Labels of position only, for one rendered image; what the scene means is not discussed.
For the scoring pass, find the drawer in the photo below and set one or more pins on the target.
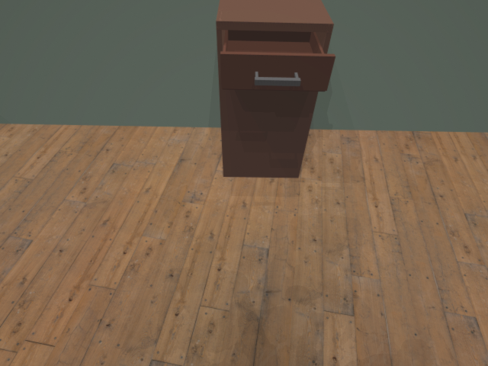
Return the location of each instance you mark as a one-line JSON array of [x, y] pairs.
[[274, 54]]

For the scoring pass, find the cabinet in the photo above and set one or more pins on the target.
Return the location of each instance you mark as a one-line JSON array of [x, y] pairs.
[[264, 133]]

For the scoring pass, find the handle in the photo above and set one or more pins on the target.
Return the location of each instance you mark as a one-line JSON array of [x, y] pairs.
[[277, 81]]

